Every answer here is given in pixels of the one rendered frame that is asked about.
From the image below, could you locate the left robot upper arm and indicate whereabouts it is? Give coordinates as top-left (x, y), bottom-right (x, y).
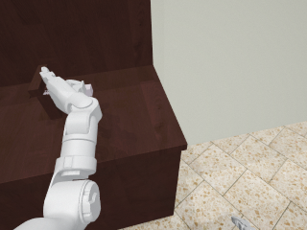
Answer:
top-left (13, 179), bottom-right (101, 230)

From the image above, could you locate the right robot hand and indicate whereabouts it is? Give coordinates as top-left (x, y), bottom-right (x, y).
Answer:
top-left (231, 216), bottom-right (256, 230)

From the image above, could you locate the tap lever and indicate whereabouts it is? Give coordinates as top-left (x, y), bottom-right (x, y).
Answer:
top-left (43, 84), bottom-right (93, 97)

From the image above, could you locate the counter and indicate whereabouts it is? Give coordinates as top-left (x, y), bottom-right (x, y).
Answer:
top-left (0, 0), bottom-right (188, 230)

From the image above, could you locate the left robot forearm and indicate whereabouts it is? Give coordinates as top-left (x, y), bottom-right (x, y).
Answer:
top-left (43, 92), bottom-right (103, 216)

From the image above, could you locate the left robot hand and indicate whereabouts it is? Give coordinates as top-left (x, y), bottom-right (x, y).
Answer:
top-left (39, 66), bottom-right (86, 114)

